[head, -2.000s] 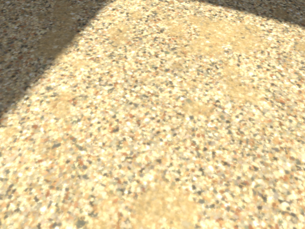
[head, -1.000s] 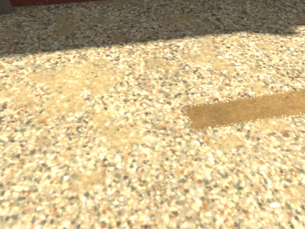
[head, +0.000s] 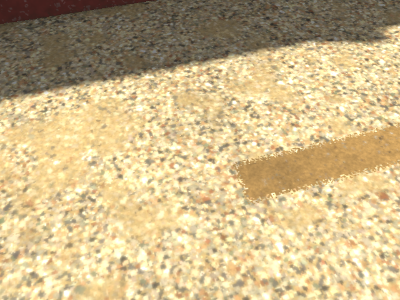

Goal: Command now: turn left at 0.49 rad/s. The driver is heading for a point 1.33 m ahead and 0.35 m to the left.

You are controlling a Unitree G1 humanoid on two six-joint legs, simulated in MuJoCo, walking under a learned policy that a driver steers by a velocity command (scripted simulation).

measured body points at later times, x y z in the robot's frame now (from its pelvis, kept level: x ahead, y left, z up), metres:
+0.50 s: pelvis +0.02 +0.06 +0.02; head +0.04 +0.09 +0.47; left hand +0.11 +0.37 -0.08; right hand +0.23 -0.18 -0.06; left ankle +0.00 +0.14 -0.73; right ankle +0.09 -0.10 -0.68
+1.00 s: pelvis +0.18 +0.11 +0.01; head +0.22 +0.11 +0.46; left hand +0.03 +0.34 -0.11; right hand +0.49 +0.01 -0.07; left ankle +0.26 +0.31 -0.69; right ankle +0.13 -0.06 -0.73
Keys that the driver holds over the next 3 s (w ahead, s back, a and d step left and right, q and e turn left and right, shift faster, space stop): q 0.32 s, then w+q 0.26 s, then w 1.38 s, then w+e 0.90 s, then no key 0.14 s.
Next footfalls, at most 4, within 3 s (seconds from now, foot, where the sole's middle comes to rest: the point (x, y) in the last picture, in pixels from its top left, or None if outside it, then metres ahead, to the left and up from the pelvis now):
0.18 left None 0.04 0.14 -0.76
0.66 right None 0.16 -0.05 -0.76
1.10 left None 0.32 0.33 -0.76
1.62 right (138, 231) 0.70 0.26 -0.76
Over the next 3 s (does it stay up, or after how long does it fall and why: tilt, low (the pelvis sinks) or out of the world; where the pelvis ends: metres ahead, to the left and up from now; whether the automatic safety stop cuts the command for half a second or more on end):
stays up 1.19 0.49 0.02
